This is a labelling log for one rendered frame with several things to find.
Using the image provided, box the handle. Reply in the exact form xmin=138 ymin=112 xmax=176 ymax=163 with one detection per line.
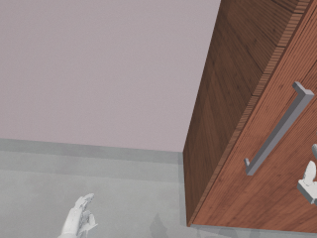
xmin=244 ymin=81 xmax=315 ymax=176

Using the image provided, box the wardrobe door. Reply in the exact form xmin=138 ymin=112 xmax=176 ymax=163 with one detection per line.
xmin=192 ymin=0 xmax=317 ymax=233

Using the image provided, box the robot right hand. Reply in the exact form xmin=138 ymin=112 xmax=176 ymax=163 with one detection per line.
xmin=297 ymin=132 xmax=317 ymax=206

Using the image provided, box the robot left hand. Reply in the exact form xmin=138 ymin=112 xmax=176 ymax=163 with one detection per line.
xmin=59 ymin=193 xmax=98 ymax=238

